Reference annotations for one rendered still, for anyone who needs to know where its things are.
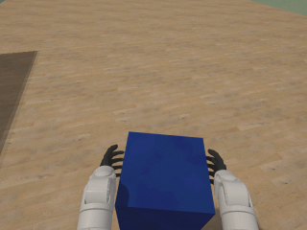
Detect left robot hand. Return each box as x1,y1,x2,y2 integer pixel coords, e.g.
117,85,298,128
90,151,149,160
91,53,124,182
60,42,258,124
100,144,125,177

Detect robot right forearm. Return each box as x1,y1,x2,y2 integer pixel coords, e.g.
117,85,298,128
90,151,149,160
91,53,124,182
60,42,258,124
213,170,259,230

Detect carton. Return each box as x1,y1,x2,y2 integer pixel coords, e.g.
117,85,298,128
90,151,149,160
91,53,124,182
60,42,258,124
114,131,216,230

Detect robot left forearm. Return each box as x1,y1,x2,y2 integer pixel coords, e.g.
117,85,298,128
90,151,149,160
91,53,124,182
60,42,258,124
77,165,116,230

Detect right robot hand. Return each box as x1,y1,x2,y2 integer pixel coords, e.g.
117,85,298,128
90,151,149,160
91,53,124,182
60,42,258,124
206,149,226,184

